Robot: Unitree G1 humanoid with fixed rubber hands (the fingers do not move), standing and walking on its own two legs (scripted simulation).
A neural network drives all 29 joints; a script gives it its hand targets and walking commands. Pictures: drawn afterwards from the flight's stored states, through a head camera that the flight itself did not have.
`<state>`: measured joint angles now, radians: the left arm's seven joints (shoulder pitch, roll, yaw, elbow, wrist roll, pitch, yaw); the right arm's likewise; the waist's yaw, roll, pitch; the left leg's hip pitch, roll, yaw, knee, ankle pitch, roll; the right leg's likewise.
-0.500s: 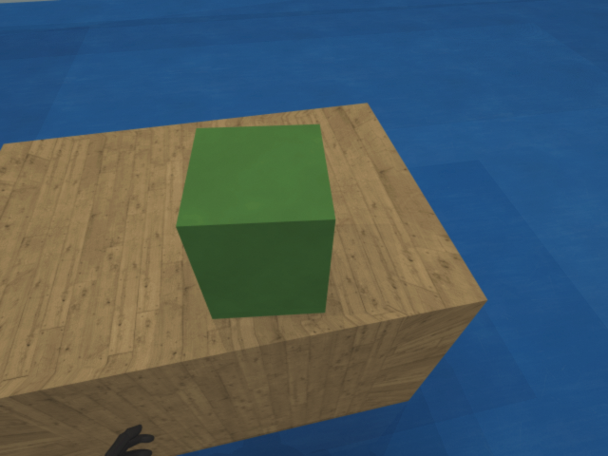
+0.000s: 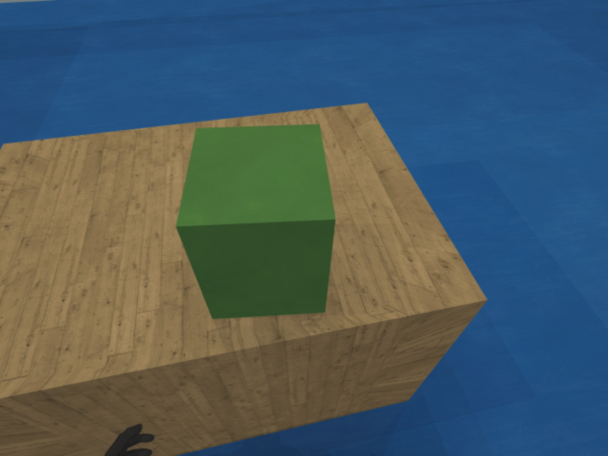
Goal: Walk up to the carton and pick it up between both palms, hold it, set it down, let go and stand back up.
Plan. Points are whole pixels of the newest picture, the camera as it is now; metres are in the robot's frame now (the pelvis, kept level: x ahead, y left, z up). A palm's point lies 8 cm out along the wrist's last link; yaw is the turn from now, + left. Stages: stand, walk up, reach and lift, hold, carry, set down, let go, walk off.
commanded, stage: stand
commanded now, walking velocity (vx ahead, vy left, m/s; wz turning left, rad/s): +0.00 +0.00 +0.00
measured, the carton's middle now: (264, 225) +0.46 +0.07 +0.00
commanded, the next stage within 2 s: walk up in 0.24 s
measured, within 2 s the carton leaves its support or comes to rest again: neither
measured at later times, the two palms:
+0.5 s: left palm out of the picture +0.10 +0.26 -0.10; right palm out of the picture +0.05 -0.28 -0.10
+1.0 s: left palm (47, 433) +0.17 +0.38 -0.12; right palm out of the picture +0.01 -0.15 -0.08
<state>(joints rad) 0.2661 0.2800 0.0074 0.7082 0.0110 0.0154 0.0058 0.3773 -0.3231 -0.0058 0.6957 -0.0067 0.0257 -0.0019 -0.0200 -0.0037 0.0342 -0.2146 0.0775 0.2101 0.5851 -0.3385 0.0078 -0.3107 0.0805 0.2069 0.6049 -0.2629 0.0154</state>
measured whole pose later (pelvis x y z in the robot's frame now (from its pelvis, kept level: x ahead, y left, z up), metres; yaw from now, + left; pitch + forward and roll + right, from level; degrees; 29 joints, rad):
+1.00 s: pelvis +0.03 +0.12 +0.00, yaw -8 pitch -4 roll -2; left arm 0.26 0.32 0.05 0.71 0.05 0.06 0.01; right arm 0.44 -0.26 -0.02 0.66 -0.05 0.00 -0.03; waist -0.04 -0.06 0.07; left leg -0.27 0.04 0.07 0.64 -0.31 0.03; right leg -0.41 0.05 0.12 0.98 -0.43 0.04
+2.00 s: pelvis +0.03 +0.04 +0.00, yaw +2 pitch -1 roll +0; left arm 0.24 0.28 0.00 0.79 0.02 0.02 -0.01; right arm 0.39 -0.27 -0.04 0.62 -0.01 -0.01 -0.02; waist 0.02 -0.01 0.03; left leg -0.25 0.00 -0.06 0.56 -0.29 -0.01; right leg -0.24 0.00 -0.16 0.54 -0.29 -0.06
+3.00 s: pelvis +0.00 +0.05 +0.00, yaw +12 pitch -2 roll -1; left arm 0.27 0.30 0.00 0.72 0.00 0.02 0.00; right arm 0.31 -0.29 -0.04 0.61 -0.02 0.01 0.01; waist 0.01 0.02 0.05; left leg -0.32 -0.07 -0.15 0.60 -0.23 0.00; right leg -0.25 -0.02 -0.18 0.59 -0.31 -0.05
